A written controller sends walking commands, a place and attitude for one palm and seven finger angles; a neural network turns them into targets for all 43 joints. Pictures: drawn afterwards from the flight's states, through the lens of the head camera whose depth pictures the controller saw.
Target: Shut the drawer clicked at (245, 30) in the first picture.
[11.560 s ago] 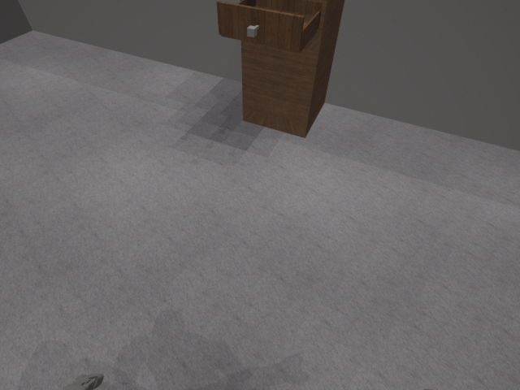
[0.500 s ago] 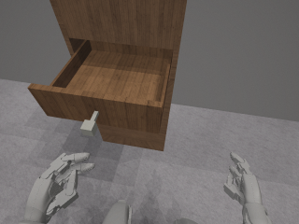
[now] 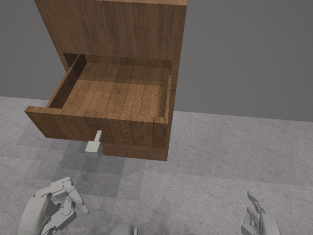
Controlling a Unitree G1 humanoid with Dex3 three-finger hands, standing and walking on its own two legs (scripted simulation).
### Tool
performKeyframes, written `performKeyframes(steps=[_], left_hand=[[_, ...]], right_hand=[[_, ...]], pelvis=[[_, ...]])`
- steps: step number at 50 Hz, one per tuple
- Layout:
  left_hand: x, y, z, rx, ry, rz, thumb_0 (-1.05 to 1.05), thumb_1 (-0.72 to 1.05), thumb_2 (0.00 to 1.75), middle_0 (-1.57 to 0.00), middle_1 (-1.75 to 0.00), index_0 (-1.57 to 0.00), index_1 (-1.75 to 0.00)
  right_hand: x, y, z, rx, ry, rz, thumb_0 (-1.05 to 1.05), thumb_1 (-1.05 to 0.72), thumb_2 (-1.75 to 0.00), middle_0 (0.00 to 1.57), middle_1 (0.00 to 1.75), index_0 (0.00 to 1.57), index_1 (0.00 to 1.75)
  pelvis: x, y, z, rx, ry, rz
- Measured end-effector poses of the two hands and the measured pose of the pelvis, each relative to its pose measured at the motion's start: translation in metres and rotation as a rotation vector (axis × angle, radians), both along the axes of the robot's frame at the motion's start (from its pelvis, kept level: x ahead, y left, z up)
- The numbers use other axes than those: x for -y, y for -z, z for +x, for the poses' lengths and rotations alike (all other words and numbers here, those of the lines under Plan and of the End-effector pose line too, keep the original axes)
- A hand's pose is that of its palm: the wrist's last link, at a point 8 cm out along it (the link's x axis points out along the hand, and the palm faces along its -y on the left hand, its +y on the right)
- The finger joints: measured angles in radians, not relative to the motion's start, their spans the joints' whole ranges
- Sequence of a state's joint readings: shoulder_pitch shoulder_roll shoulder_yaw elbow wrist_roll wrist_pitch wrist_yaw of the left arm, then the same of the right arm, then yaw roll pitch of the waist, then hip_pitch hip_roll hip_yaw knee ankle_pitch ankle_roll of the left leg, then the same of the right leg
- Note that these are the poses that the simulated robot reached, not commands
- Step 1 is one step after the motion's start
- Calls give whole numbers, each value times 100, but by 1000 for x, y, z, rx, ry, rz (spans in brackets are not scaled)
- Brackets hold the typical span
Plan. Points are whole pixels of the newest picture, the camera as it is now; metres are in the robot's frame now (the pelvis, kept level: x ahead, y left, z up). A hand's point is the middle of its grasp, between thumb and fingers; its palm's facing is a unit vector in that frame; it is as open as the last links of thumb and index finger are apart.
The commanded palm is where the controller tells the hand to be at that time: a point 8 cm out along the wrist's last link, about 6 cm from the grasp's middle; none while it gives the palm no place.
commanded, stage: raise the hand and make a fist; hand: left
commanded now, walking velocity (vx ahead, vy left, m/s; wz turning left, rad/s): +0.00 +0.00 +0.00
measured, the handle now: (96, 143) +0.35 +0.19 +0.01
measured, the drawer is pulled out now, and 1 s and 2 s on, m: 0.27 0.27 0.27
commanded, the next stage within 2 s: bring the fist close to the handle in 0.88 s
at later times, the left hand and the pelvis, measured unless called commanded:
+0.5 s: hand (66, 210) +0.16 +0.18 +0.10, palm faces -0.04 -1.00 -0.05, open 3.3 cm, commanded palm +0.12 +0.24 +0.11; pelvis +0.01 +0.02 +0.01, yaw +1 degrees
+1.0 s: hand (69, 209) +0.16 +0.17 +0.10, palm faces -0.02 -1.00 -0.08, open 3.3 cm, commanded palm +0.12 +0.23 +0.11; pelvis +0.01 +0.00 +0.01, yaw +1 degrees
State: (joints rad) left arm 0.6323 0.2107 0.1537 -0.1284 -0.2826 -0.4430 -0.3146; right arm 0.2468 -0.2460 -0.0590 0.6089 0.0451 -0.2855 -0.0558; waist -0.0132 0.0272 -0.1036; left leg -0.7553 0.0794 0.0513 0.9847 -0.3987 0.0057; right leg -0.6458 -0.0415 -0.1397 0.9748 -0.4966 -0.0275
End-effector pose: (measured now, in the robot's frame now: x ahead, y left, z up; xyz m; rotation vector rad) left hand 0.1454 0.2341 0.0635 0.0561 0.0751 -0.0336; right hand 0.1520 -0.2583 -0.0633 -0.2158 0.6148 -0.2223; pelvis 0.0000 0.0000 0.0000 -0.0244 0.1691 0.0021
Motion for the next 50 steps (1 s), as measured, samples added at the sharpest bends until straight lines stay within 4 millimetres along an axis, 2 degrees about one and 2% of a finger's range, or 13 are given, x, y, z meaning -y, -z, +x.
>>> performKeyframes(steps=[10, 15, 19, 25, 36, 50], left_hand=[[1, -19, 4, 35, 3, -20, 2, 90, 90, -125, -143, -125, -143], [1, -26, 1, 28, -1, -16, 2, 90, 90, -133, -152, -133, -152], [1, -33, -3, 33, -4, -15, 2, 90, 90, -137, -156, -136, -156], [3, -41, -4, 38, 7, -4, 2, 90, 90, -139, -159, -139, -159], [3, -40, -2, 16, 0, 9, 2, 90, 90, -140, -160, -140, -160], [8, -43, -2, 25, -13, 26, 2, 90, 90, -140, -160, -140, -160]], right_hand=[[-55, -29, 53, 153, -125, 67, 1, -90, -90, 20, 30, 20, 30], [-76, -36, 64, 173, -176, 94, 1, -90, -90, 20, 30, 20, 30], [-83, -36, 62, 164, -194, 102, 1, -90, -90, 20, 30, 20, 30], [-77, -31, 50, 129, -178, 96, 1, -90, -90, 21, 30, 20, 30], [-49, -26, 28, 91, -101, 75, 1, -90, -90, 20, 30, 20, 30], [-32, -26, 36, 124, -91, 84, 1, -90, -90, 20, 30, 20, 30]], pelvis=[[-14, -4, 5, 24, -9, -14], [-18, -7, 6, 38, -14, -18], [-21, -8, 7, 46, -16, -21], [-22, -9, 7, 57, -17, -21], [-14, -11, 7, 62, -8, -13], [1, -13, 9, 67, -10, -3]])
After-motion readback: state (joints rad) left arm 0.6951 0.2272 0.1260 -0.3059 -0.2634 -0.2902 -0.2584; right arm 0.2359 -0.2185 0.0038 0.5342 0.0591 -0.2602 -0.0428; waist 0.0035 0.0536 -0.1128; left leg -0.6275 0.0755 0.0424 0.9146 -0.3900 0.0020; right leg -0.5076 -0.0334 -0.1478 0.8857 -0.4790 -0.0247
